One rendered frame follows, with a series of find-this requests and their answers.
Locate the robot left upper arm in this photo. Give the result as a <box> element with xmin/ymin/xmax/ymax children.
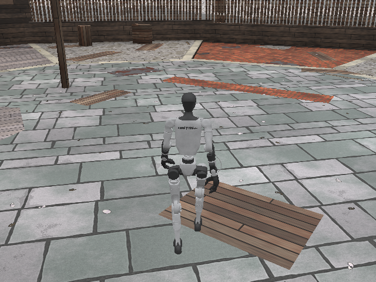
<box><xmin>163</xmin><ymin>117</ymin><xmax>176</xmax><ymax>149</ymax></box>

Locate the robot left hand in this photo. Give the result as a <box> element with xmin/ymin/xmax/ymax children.
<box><xmin>161</xmin><ymin>158</ymin><xmax>175</xmax><ymax>169</ymax></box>

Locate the robot right forearm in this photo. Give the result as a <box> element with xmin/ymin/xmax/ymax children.
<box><xmin>207</xmin><ymin>144</ymin><xmax>218</xmax><ymax>176</ymax></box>

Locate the humanoid robot torso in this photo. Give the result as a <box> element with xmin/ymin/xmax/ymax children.
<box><xmin>174</xmin><ymin>116</ymin><xmax>202</xmax><ymax>176</ymax></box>

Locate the robot right upper arm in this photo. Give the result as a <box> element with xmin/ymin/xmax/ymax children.
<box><xmin>200</xmin><ymin>118</ymin><xmax>213</xmax><ymax>152</ymax></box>

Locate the robot right hand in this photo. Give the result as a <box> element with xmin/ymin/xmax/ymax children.
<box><xmin>205</xmin><ymin>175</ymin><xmax>219</xmax><ymax>194</ymax></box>

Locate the right robot foot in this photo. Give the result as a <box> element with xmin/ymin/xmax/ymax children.
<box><xmin>194</xmin><ymin>217</ymin><xmax>202</xmax><ymax>231</ymax></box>

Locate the robot left forearm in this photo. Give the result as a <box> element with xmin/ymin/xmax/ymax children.
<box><xmin>161</xmin><ymin>140</ymin><xmax>169</xmax><ymax>161</ymax></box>

